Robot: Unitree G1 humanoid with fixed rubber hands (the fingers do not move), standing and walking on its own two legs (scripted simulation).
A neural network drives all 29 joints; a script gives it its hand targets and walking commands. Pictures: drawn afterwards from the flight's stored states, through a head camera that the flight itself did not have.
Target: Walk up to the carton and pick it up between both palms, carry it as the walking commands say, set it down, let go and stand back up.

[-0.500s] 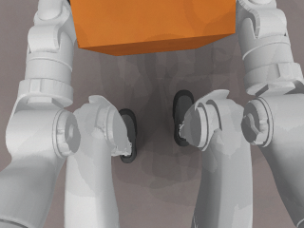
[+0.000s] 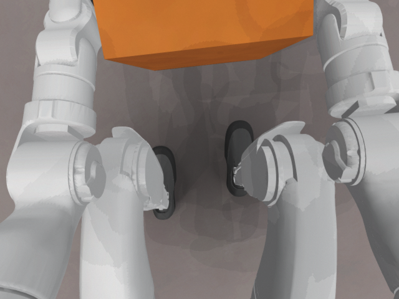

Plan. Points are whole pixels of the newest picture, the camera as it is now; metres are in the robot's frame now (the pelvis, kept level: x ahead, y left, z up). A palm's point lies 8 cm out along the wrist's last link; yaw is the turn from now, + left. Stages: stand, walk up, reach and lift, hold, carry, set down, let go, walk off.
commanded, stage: set down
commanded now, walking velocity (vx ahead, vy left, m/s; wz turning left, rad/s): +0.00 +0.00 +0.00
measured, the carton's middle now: out of the picture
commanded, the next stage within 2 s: none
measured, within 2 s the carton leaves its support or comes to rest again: rests again in 0.16 s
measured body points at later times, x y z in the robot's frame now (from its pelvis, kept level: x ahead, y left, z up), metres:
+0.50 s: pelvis +0.00 +0.00 -0.01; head +0.36 -0.04 +0.23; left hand +0.55 +0.13 -0.18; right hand +0.55 -0.22 -0.19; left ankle +0.10 +0.10 -0.36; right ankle +0.15 -0.11 -0.36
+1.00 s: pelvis +0.00 +0.00 -0.02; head +0.36 -0.04 +0.23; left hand +0.55 +0.13 -0.19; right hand +0.55 -0.22 -0.19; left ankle +0.10 +0.10 -0.36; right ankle +0.15 -0.11 -0.36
